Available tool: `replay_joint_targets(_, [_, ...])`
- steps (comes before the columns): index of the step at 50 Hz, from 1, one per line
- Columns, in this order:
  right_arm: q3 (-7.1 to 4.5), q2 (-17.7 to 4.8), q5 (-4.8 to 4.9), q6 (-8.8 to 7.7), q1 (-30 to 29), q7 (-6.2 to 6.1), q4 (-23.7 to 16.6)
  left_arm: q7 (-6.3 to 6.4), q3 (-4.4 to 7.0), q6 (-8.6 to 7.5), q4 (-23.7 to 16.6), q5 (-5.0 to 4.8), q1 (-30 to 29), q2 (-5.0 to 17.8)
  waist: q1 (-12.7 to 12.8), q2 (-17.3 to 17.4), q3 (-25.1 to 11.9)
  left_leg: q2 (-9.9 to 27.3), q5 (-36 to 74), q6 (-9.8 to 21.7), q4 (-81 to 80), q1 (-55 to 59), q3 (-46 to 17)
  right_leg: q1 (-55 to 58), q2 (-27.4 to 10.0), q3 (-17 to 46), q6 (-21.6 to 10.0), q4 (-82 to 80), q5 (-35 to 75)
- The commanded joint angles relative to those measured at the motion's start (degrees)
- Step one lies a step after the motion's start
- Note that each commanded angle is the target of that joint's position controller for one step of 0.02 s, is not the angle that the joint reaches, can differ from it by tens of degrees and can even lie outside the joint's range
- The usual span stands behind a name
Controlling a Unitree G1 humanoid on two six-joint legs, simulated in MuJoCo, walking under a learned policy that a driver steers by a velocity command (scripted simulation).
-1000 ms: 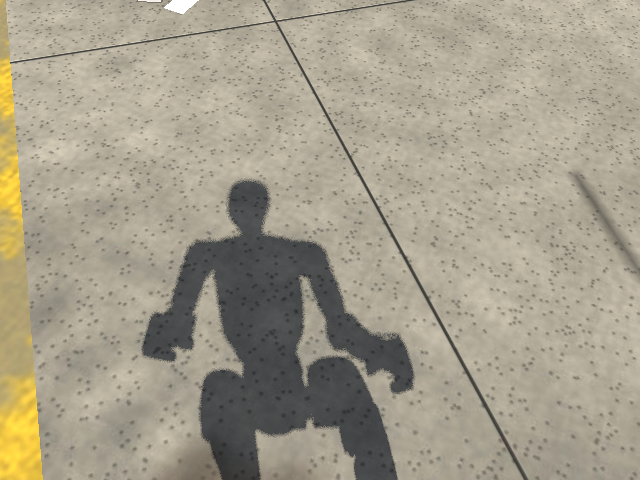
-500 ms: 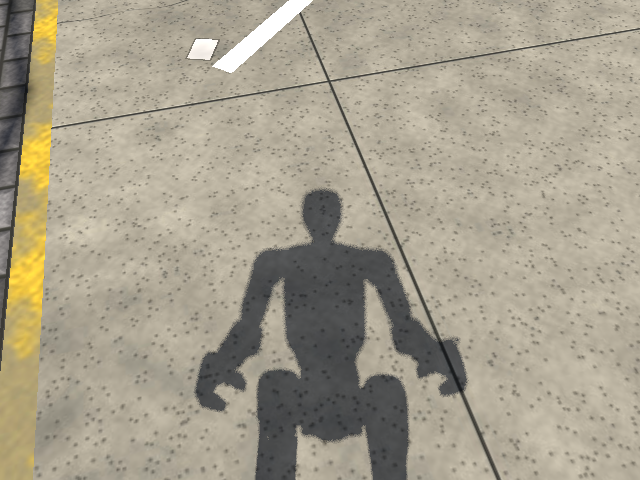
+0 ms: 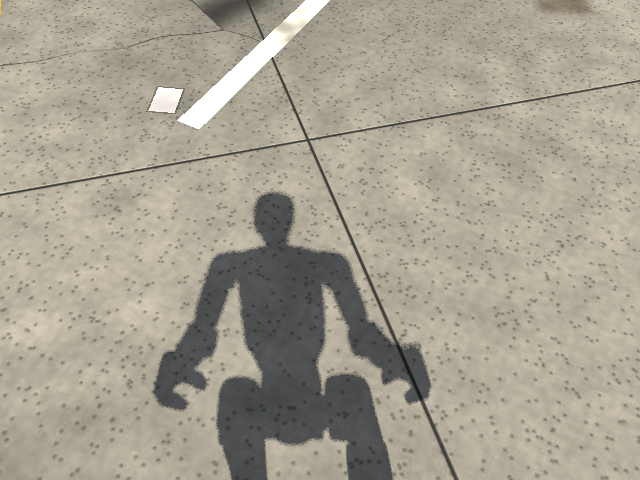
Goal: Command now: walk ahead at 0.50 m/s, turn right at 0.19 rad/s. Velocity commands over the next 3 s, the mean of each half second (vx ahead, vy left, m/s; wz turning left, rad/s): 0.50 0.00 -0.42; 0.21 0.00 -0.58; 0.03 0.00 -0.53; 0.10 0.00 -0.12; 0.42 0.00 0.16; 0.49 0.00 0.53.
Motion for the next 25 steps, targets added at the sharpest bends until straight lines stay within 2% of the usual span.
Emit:
replay_joint_targets(1, [-2.01, -7.34, -0.2, -1.92, -1.12, -0.39, -2.18, 0.27, 0.85, 0.88, -2.9, -0.01, 2.02, 2.74, 1.19, 6.58, -1.79, 16.5, 10.24, 10.15, -13.85, 4.93, -12.17, -6.92, -3.27, 3.33, 1.39, -2.5, 5.25])
replay_joint_targets(3, [-2.23, -7.98, -0.5, -2.0, -0.38, -0.84, -1.0, 0.32, 0.88, 1.07, -3.84, 0.1, -0.88, 2.5, 0.41, 5.75, -0.34, 16.06, 11.43, 9.39, -14.92, 5.61, -8.36, -9.39, -2.9, 4.31, 1.87, -7.81, 11.46])
replay_joint_targets(7, [-2.23, -9.01, -0.22, -1.76, 0.21, -1.41, 0.4, -0.69, 0.5, 0.43, -5.59, 0.18, -7.0, 1.24, -1.9, 5.28, 1.21, 14.36, 12.68, 6.71, -15.81, 6.88, -0.83, -7.24, -1.44, 1.32, 1.18, -20.93, 23.32])
replay_joint_targets(10, [-2.51, -9.98, 0.25, -0.99, 3.41, -1.65, 2.44, -1.61, 0.14, 0.32, -8.07, 0.13, -12.17, 0.49, -4.1, 4.38, 2.73, 16.27, 13.75, 6.15, -14.78, 12.4, 1.22, -8.87, -0.88, -0.33, 0.0, -26.17, 23.85])
replay_joint_targets(12, [-2.74, -10.39, 0.7, -0.04, 4.58, -1.77, 3.43, -2.32, 0.2, 0.38, -9.81, 0.13, -14.41, 0.7, -4.5, 4.4, 3.34, 17.78, 16.95, 5.53, -12.46, 17.44, 2.04, -11.08, -0.37, -1.41, -1.21, -28.14, 20.12])
replay_joint_targets(13, [-2.89, -10.7, 0.92, 0.5, 4.68, -1.91, 3.7, -2.71, 0.32, 0.42, -10.64, 0.15, -14.99, 0.92, -4.23, 4.71, 3.31, 18.43, 20.46, 5.04, -10.65, 19.57, 2.51, -11.45, 0.09, -2.28, -1.97, -28.74, 17.35])
replay_joint_targets(15, [-3.3, -12.05, 1.11, 1.49, 3.52, -2.46, 3.38, -3.27, 1.02, 0.6, -11.52, 0.26, -13.27, 2.17, -2.15, 6.44, 0.94, 18.67, 37.34, 3.62, -4.26, 21.7, 4.32, -6.82, 2.8, -5.47, -3.96, -29.06, 11.35])
replay_joint_targets(16, [-3.55, -12.82, 1.14, 2.0, 2.98, -2.87, 3.06, -3.29, 1.8, 0.83, -11.16, 0.33, -9.76, 3.5, 0.04, 7.59, -1.82, 18.35, 47.1, 2.86, 1.62, 21.77, 5.35, -1.5, 4.95, -7.24, -5.16, -28.66, 8.62])
replay_joint_targets(17, [-3.56, -12.98, 1.11, 2.56, 2.09, -3.29, 2.67, -3.03, 3.22, 0.98, -9.54, 0.21, -2.28, 5.69, 4.39, 7.11, -5.95, 16.82, 51.31, 1.48, 11.77, 19.22, 7.01, 8.55, 7.38, -8.22, -6.87, -30.88, 9.74])
replay_joint_targets(18, [-3.05, -12.01, 0.73, 2.45, 2.2, -3.71, 1.83, -2.1, 5.15, 1.35, -7.34, 0.01, 7.45, 9.38, 8.98, 4.17, -11.16, 14.57, 42.22, -0.67, 26.23, 8.55, 7.55, 25.32, 5.82, -2.78, -9.58, -32.75, 12.2])
replay_joint_targets(19, [-0.51, -4.55, -1.17, 0.95, 7.88, -2.73, -1.16, -1.23, 6.68, 1.5, -7.07, -0.25, 10.21, 16.41, 5.0, -10.36, -17.41, 4.8, -2.75, -4.6, 48.51, -18.24, 6.45, 48.63, -9.66, 26.31, -19.9, -34.17, 7.66])
replay_joint_targets(20, [-0.25, -6.1, -0.53, -1.45, 5.13, -1.63, -1.29, -1.22, 5.53, 1.05, -8.4, -0.19, 11.49, 13.14, 6.86, -7.65, -25.27, -0.32, -24.86, -4.67, 57.26, -27.84, -6.45, 54.94, -15.42, 46.61, -24.49, -43.86, 1.31])
replay_joint_targets(21, [-1.4, -9.79, 2.04, -2.79, -1.16, -0.8, -3.04, -1.22, 4.46, 0.67, -8.14, 0.47, 9.69, 9.9, 8.19, -4.3, -17.71, 3.37, -20.42, -3.42, 58.16, -33.04, -9.23, 50.14, -13.47, 38.05, -20.77, -45.64, 1.84])
replay_joint_targets(22, [-1.03, -9.22, 2.25, -3.52, -3.54, -0.76, -4.05, -1.09, 4.1, 0.43, -8.41, 0.44, 6.36, 8.53, 6.28, -0.51, -11.36, 5.84, -15.23, -2.71, 53.76, -32.63, -8.31, 41.45, -11.03, 30.42, -18.65, -46.02, 5.54])
replay_joint_targets(23, [-1.17, -8.86, 0.98, -3.58, -3.99, -1.19, -3.69, -1.01, 3.62, 0.46, -9.11, 0.39, 2.56, 7.06, 3.75, 2.72, -7.01, 7.8, -12.27, -3.12, 48.32, -29.72, -7.74, 32.88, -8.66, 24.68, -17.03, -46.76, 11.47])
replay_joint_targets(24, [-1.63, -9.31, 0.13, -3.03, -3.22, -1.46, -3.52, -0.83, 3.1, 0.43, -10.03, 0.93, 0.1, 5.67, 1.63, 1.62, -5.18, 9.17, -10.05, -3.72, 44.86, -25.4, -7.83, 26.58, -6.92, 21.07, -16.42, -48.05, 16.95])
replay_joint_targets(25, [-1.74, -9.0, -0.23, -2.29, -2.36, -1.47, -3.55, -0.69, 2.98, 0.46, -10.71, 1.2, -1.13, 5.3, 0.31, 0.45, -4.66, 9.38, -8.95, -4.55, 43.17, -22.47, -7.74, 22.71, -5.68, 19.72, -16.51, -49.38, 19.41])
Next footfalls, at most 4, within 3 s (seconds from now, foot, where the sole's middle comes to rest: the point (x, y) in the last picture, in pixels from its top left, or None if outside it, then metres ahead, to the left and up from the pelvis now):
0.36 right None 0.35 -0.16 -0.78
0.80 left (346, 407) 0.63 -0.06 -0.78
1.24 right None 0.42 -0.23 -0.78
1.64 left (351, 423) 0.60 -0.07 -0.78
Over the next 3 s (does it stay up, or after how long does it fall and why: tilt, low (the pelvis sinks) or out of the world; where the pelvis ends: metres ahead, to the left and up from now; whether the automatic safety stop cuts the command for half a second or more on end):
stays up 0.88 -0.53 -0.02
